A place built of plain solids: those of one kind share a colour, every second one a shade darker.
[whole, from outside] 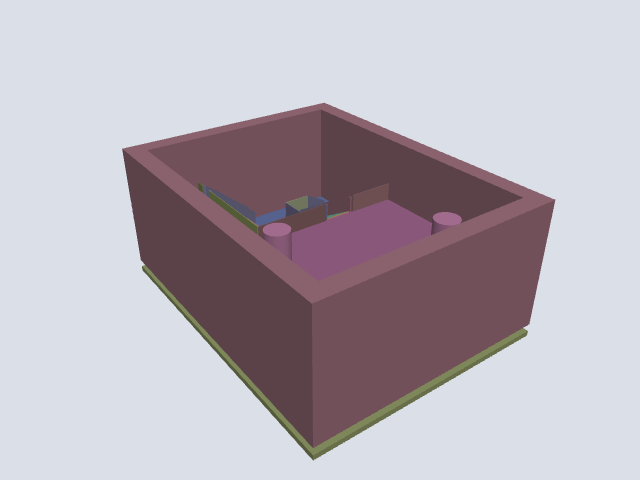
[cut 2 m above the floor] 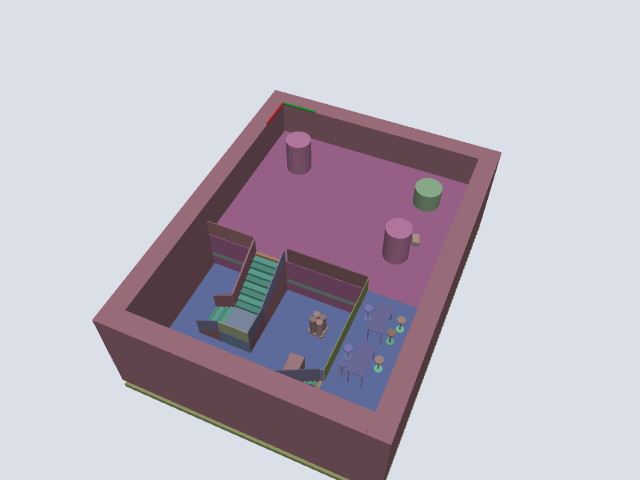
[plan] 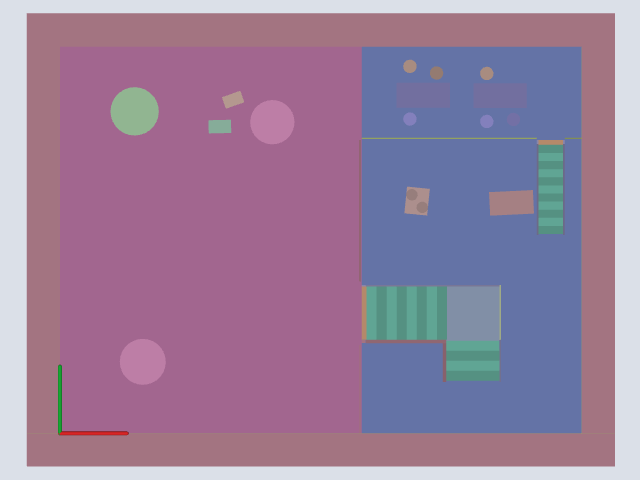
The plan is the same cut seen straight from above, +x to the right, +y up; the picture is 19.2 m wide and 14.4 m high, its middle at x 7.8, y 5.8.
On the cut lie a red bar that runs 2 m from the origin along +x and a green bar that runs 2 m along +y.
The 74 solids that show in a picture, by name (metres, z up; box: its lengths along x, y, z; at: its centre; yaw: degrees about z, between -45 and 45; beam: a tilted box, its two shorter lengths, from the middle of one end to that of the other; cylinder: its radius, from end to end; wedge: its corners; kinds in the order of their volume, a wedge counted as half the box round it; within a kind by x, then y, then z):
{
 "wall_1": {"box": [1.0, 11.6, 7.09], "at": [-0.5, 5.8, 2.54]},
 "wall_2": {"box": [17.65, 1.0, 7.09], "at": [7.83, -0.5, 2.54]},
 "wall_3": {"box": [17.65, 1.0, 7.09], "at": [7.83, 12.1, 2.54]},
 "wall_4": {"wedge": [[9.17, 2.71, -0.05], [9.17, 2.71, 3.34], [9.17, 2.81, -0.05], [9.17, 2.81, 3.34], [11.58, 2.71, -0.05], [11.58, 2.71, 1.96], [11.58, 2.81, -0.05], [11.58, 2.81, 1.96]]},
 "wall_5": {"wedge": [[9.17, 4.4, -0.05], [9.17, 4.4, 2.52], [9.17, 4.45, -0.05], [9.17, 4.45, 2.52], [11.61, 4.4, -0.05], [11.61, 4.4, 1.13], [11.61, 4.45, -0.05], [11.61, 4.45, 1.13]]},
 "wall_6": {"wedge": [[11.48, 1.54, -0.05], [11.48, 1.54, 1.06], [11.48, 2.81, -0.05], [11.48, 2.81, 1.78], [11.58, 1.54, -0.05], [11.58, 1.54, 1.06], [11.58, 2.81, -0.05], [11.58, 2.81, 1.78]]},
 "wall_7": {"box": [1.57, 0.05, 1.0], "at": [12.4, 4.43, 0.45]},
 "wall_8": {"wedge": [[13.18, 1.54, -0.05], [13.18, 1.54, 0.24], [13.18, 2.81, -0.05], [13.18, 2.81, 0.97], [13.23, 1.54, -0.05], [13.23, 1.54, 0.24], [13.23, 2.81, -0.05], [13.23, 2.81, 0.97]]},
 "wall_9": {"box": [1.0, 11.6, 7.09], "at": [16.15, 5.8, 2.54]},
 "floor_zta_1": {"box": [9.05, 11.6, 3.42], "at": [4.53, 5.8, 0.71]},
 "floor_1": {"box": [6.6, 8.8, 1.0], "at": [12.35, 4.4, -0.5]},
 "floor_2": {"box": [6.6, 2.8, 3.42], "at": [12.35, 10.2, 0.71]},
 "floor_base_1": {"box": [17.65, 13.6, 0.3], "at": [7.83, 5.8, -1.57]},
 "floor_base_zta_1": {"box": [9.05, 11.6, 0.3], "at": [4.53, 5.8, 0.85]},
 "step_1": {"box": [0.33, 1.6, 2.3], "at": [9.33, 3.6, 1.1]},
 "step_2": {"box": [0.33, 1.6, 2.13], "at": [9.63, 3.6, 1.01]},
 "step_3": {"box": [0.33, 1.6, 1.95], "at": [9.94, 3.6, 0.93]},
 "step_4": {"box": [0.33, 1.6, 1.78], "at": [10.24, 3.6, 0.84]},
 "step_5": {"box": [0.33, 1.6, 1.61], "at": [10.54, 3.6, 0.75]},
 "step_6": {"box": [0.33, 1.6, 1.44], "at": [10.84, 3.6, 0.67]},
 "step_7": {"box": [0.33, 1.6, 1.26], "at": [11.14, 3.6, 0.58]},
 "step_8": {"box": [0.33, 1.6, 1.09], "at": [11.45, 3.6, 0.5]},
 "step_9": {"box": [1.6, 0.33, 0.23], "at": [12.38, 1.74, 0.06]},
 "step_10": {"box": [1.6, 0.33, 0.4], "at": [12.38, 2.04, 0.15]},
 "step_11": {"box": [1.6, 0.33, 0.57], "at": [12.38, 2.34, 0.24]},
 "step_12": {"box": [1.6, 0.33, 0.75], "at": [12.38, 2.64, 0.32]},
 "step_13": {"box": [0.74, 0.27, 0.25], "at": [14.72, 6.11, 0.08]},
 "step_14": {"box": [0.74, 0.27, 0.45], "at": [14.72, 6.36, 0.18]},
 "step_15": {"box": [0.74, 0.27, 0.66], "at": [14.72, 6.6, 0.28]},
 "step_16": {"box": [0.74, 0.27, 0.86], "at": [14.72, 6.84, 0.38]},
 "step_17": {"box": [0.74, 0.27, 1.06], "at": [14.72, 7.09, 0.48]},
 "step_18": {"box": [0.74, 0.27, 1.26], "at": [14.72, 7.33, 0.58]},
 "step_19": {"box": [0.74, 0.27, 1.46], "at": [14.72, 7.57, 0.68]},
 "step_20": {"box": [0.74, 0.27, 1.66], "at": [14.72, 7.82, 0.78]},
 "step_21": {"box": [0.74, 0.27, 1.87], "at": [14.72, 8.06, 0.88]},
 "step_22": {"box": [0.74, 0.27, 2.07], "at": [14.72, 8.3, 0.98]},
 "step_23": {"box": [0.74, 0.27, 2.27], "at": [14.72, 8.55, 1.09]},
 "zta_vat_1": {"cylinder": 0.69, "from": [2.48, 2.15, 2.42], "to": [2.48, 2.15, 4.61]},
 "zta_vat_2": {"cylinder": 0.67, "from": [6.37, 9.33, 2.42], "to": [6.37, 9.33, 4.63]},
 "floor_l1a_1": {"box": [1.6, 1.62, 0.92], "at": [12.38, 3.59, 0.41]},
 "zta_tank_low_1": {"cylinder": 0.72, "from": [2.24, 9.66, 2.42], "to": [2.24, 9.66, 3.53]},
 "pallet_load_1": {"box": [1.32, 0.71, 1.02], "at": [13.55, 6.91, 0.51], "yaw": 2.7},
 "floor_hda_1": {"box": [0.15, 1.6, 2.47], "at": [9.12, 3.6, 1.19]},
 "floor_hda_2": {"box": [0.74, 0.15, 2.47], "at": [14.72, 8.73, 1.19]},
 "rail_1": {"wedge": [[9.17, 4.4, 2.52], [9.17, 4.4, 3.39], [9.17, 4.45, 2.52], [9.17, 4.45, 3.39], [11.61, 4.4, 1.12], [11.61, 4.4, 1.99], [11.61, 4.45, 1.12], [11.61, 4.45, 1.99]]},
 "rail_2": {"box": [1.57, 0.05, 0.87], "at": [12.4, 4.43, 1.38]},
 "rail_3": {"wedge": [[13.18, 1.54, 0.24], [13.18, 1.54, 1.11], [13.18, 2.81, 0.97], [13.18, 2.81, 1.83], [13.23, 1.54, 0.24], [13.23, 1.54, 1.11], [13.23, 2.81, 0.97], [13.23, 2.81, 1.83]]},
 "rail_4": {"wedge": [[14.3, 5.95, 0.25], [14.3, 5.95, 1.17], [14.3, 8.68, 2.52], [14.3, 8.68, 3.43], [14.35, 5.95, 0.25], [14.35, 5.95, 1.17], [14.35, 8.68, 2.52], [14.35, 8.68, 3.43]]},
 "rail_5": {"wedge": [[15.09, 5.95, 0.25], [15.09, 5.95, 1.17], [15.09, 8.68, 2.52], [15.09, 8.68, 3.43], [15.14, 5.95, 0.25], [15.14, 5.95, 1.17], [15.14, 8.68, 2.52], [15.14, 8.68, 3.43]]},
 "keg_stack_1": {"cylinder": 0.17, "from": [10.52, 6.81, 0.14], "to": [10.52, 6.81, 1.17]},
 "keg_stack_2": {"cylinder": 0.17, "from": [10.56, 7.16, 0.14], "to": [10.56, 7.16, 1.17]},
 "keg_stack_3": {"box": [0.69, 0.81, 0.19], "at": [10.71, 6.97, 0.05], "yaw": -5.7},
 "keg_stack_4": {"cylinder": 0.17, "from": [10.87, 6.78, 0.14], "to": [10.87, 6.78, 1.17]},
 "keg_stack_5": {"cylinder": 0.17, "from": [10.9, 7.12, 0.14], "to": [10.9, 7.12, 1.17]},
 "zta_rail_rim_1": {"box": [0.04, 2.66, 1.03], "at": [9.0, 1.33, 2.94]},
 "zta_rail_rim_2": {"box": [0.04, 4.25, 1.03], "at": [9.0, 6.68, 2.94]},
 "rail_rim_1": {"box": [5.25, 0.04, 1.03], "at": [11.68, 8.85, 2.94]},
 "wall_l1as_1": {"box": [0.05, 1.65, 1.0], "at": [13.21, 3.63, 0.45]},
 "top_1": {"box": [1.6, 0.75, 0.032], "at": [10.9, 10.14, 3.46]},
 "top_2": {"box": [1.6, 0.75, 0.032], "at": [13.2, 10.13, 3.46]},
 "rail_l1ab_1": {"box": [0.05, 1.65, 0.87], "at": [13.21, 3.63, 1.38]},
 "zta_crate_1": {"box": [0.59, 0.37, 0.3], "at": [5.19, 10.01, 2.57], "yaw": 19.4},
 "zta_carton_folded_1": {"box": [0.68, 0.4, 0.18], "at": [4.79, 9.2, 2.46], "yaw": 1.1},
 "stoolb_foot_1": {"cylinder": 0.19, "from": [10.5, 11.01, 2.37], "to": [10.5, 11.01, 2.44]},
 "stoolb_foot_2": {"cylinder": 0.19, "from": [11.3, 10.81, 2.37], "to": [11.3, 10.81, 2.44]},
 "stoolb_foot_3": {"cylinder": 0.19, "from": [12.8, 10.8, 2.37], "to": [12.8, 10.8, 2.44]},
 "stoola_seat_1": {"cylinder": 0.2, "from": [10.5, 9.43, 3.18], "to": [10.5, 9.43, 3.23]},
 "stoola_seat_2": {"cylinder": 0.2, "from": [12.8, 9.36, 3.18], "to": [12.8, 9.36, 3.23]},
 "stoola_seat_3": {"cylinder": 0.2, "from": [13.6, 9.42, 3.18], "to": [13.6, 9.42, 3.23]},
 "stoolb_seat_1": {"cylinder": 0.2, "from": [10.5, 11.01, 3.18], "to": [10.5, 11.01, 3.23]},
 "stoolb_seat_2": {"cylinder": 0.2, "from": [11.3, 10.81, 3.18], "to": [11.3, 10.81, 3.23]},
 "stoolb_seat_3": {"cylinder": 0.2, "from": [12.8, 10.8, 3.18], "to": [12.8, 10.8, 3.23]},
 "stoola_foot_1": {"cylinder": 0.19, "from": [12.8, 9.36, 2.37], "to": [12.8, 9.36, 2.44]},
 "stoola_foot_2": {"cylinder": 0.19, "from": [13.6, 9.42, 2.37], "to": [13.6, 9.42, 2.44]}
}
